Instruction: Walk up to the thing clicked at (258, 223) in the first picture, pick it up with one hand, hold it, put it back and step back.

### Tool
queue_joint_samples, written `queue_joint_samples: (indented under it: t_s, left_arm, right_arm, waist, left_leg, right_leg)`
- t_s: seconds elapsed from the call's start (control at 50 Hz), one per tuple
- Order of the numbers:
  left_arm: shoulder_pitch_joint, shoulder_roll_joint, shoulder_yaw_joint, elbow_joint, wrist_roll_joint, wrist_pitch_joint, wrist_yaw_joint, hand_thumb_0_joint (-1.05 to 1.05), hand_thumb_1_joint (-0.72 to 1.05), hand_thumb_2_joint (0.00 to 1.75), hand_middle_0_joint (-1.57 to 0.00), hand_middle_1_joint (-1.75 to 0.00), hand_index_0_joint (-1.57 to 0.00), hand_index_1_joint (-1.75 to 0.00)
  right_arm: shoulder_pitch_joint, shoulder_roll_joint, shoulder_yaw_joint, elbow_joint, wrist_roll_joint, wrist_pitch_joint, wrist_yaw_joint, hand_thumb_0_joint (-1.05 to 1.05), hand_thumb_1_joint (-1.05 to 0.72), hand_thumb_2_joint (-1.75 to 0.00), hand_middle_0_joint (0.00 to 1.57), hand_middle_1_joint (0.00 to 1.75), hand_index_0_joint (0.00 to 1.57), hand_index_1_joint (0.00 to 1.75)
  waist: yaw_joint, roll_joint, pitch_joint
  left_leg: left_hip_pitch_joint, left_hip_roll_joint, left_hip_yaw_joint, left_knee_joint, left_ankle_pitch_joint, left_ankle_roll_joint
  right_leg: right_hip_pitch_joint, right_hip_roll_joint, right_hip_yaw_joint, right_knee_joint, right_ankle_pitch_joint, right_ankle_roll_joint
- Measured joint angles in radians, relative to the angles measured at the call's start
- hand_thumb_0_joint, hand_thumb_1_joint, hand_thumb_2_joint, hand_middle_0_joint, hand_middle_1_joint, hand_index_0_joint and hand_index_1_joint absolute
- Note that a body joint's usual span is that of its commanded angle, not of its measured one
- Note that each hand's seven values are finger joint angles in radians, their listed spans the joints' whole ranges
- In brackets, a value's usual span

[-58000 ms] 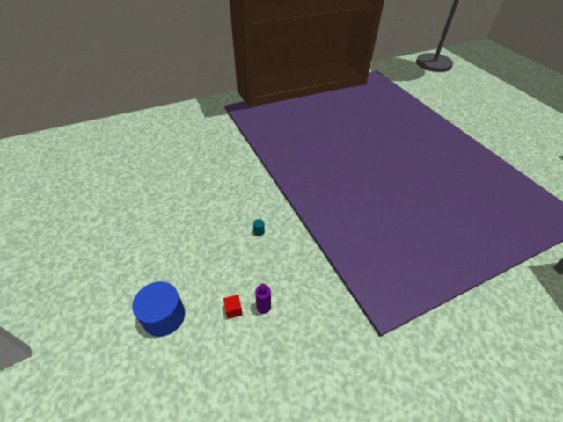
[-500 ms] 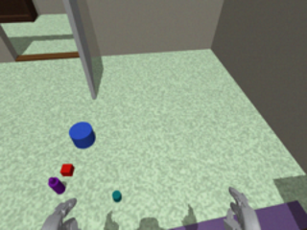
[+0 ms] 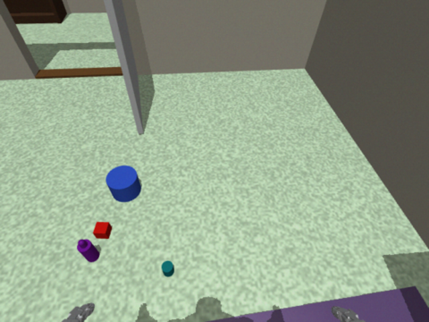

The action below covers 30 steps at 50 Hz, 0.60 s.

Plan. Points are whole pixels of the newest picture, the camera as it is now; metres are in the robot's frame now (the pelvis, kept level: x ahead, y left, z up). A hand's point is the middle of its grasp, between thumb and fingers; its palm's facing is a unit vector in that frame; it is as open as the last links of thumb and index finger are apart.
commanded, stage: stand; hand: left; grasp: from above
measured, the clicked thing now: (167, 268) +0.47 +0.19 -0.74
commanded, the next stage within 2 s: none
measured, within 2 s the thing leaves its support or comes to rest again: neither
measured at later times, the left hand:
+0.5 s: hand out of the picture +0.04 +0.24 -0.13, palm faces +0.03 -0.94 -0.33, open 7.4 cm
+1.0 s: hand out of the picture +0.06 +0.23 -0.13, palm faces +0.01 -0.95 -0.33, open 7.4 cm
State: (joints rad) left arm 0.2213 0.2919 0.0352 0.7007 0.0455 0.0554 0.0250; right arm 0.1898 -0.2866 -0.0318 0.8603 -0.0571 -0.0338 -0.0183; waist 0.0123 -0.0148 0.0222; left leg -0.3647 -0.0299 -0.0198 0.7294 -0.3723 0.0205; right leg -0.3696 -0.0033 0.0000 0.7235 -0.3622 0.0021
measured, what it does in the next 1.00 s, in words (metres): stands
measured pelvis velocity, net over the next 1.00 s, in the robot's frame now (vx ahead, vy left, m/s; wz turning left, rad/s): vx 0.00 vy -0.01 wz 0.00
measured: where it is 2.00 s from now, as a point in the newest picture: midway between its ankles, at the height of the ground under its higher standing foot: outside the picture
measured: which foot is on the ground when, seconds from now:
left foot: down 0.00-1.00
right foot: down 0.00-1.00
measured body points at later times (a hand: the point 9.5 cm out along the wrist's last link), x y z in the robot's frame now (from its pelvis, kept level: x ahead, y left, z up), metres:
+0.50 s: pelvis -0.01 +0.01 +0.03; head -0.02 +0.00 +0.48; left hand +0.04 +0.29 -0.11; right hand +0.07 -0.27 -0.11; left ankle +0.01 +0.11 -0.72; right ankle +0.01 -0.12 -0.72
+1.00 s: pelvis +0.00 -0.01 +0.03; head +0.01 -0.02 +0.48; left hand +0.06 +0.27 -0.11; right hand +0.06 -0.30 -0.11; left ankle +0.01 +0.11 -0.72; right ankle +0.01 -0.12 -0.72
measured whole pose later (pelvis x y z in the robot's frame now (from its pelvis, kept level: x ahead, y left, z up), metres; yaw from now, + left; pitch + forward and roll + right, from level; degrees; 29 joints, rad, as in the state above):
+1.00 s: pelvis +0.00 -0.01 +0.03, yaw +0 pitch -3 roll +0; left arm 0.13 0.29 0.03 1.16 0.02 -0.01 0.01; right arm 0.14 -0.32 -0.02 1.14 -0.02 0.00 -0.02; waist 0.00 0.02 0.06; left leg -0.10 -0.01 -0.03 0.34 -0.18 0.00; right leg -0.10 0.01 0.00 0.33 -0.17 -0.01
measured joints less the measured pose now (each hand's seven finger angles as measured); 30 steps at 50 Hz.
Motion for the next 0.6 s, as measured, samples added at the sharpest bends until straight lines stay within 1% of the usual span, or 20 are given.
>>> queue_joint_samples:
  t_s: [0.12, 0.26, 0.42, 0.6]
  left_arm:
    - [0.002, -0.007, 0.004, 0.169, -0.006, -0.025, 0.002, 0.01, 0.90, 0.90, -0.21, -0.30, -0.20, -0.30]
    - [-0.013, -0.021, -0.001, 0.297, -0.015, -0.036, 0.003, 0.01, 0.90, 0.90, -0.21, -0.30, -0.20, -0.30]
    - [-0.035, -0.020, -0.004, 0.382, -0.015, -0.045, 0.003, 0.01, 0.90, 0.90, -0.21, -0.30, -0.20, -0.30]
    - [-0.050, -0.002, -0.002, 0.428, -0.014, -0.049, -0.002, 0.00, 0.90, 0.90, -0.21, -0.30, -0.20, -0.30]
  right_arm:
    - [0.006, 0.000, -0.005, 0.080, 0.007, 0.020, -0.004, 0.00, -0.90, -0.90, 0.20, 0.30, 0.21, 0.30]
    - [-0.008, 0.010, 0.002, 0.157, 0.019, 0.027, -0.009, 0.00, -0.90, -0.90, 0.20, 0.30, 0.21, 0.30]
    - [-0.030, 0.008, 0.002, 0.214, 0.027, 0.028, -0.010, 0.00, -0.90, -0.90, 0.20, 0.30, 0.21, 0.30]
    - [-0.044, -0.010, -0.002, 0.248, 0.030, 0.033, -0.004, 0.00, -0.90, -0.90, 0.20, 0.30, 0.21, 0.30]
  waist:
    - [-0.001, 0.009, 0.012]
    - [0.005, 0.016, 0.025]
    - [0.006, 0.028, 0.033]
    - [0.002, 0.033, 0.038]
  left_leg:
    - [0.095, -0.001, -0.001, -0.108, 0.047, 0.004]
    - [0.188, -0.007, 0.001, -0.236, 0.112, 0.009]
    - [0.248, -0.012, 0.002, -0.333, 0.169, 0.009]
    - [0.259, -0.006, -0.001, -0.377, 0.200, 0.000]
  right_leg:
    - [0.101, -0.002, 0.000, -0.118, 0.052, 0.006]
    - [0.190, -0.010, 0.005, -0.240, 0.115, 0.013]
    - [0.243, -0.017, 0.006, -0.321, 0.162, 0.016]
    - [0.249, -0.011, 0.004, -0.354, 0.188, 0.008]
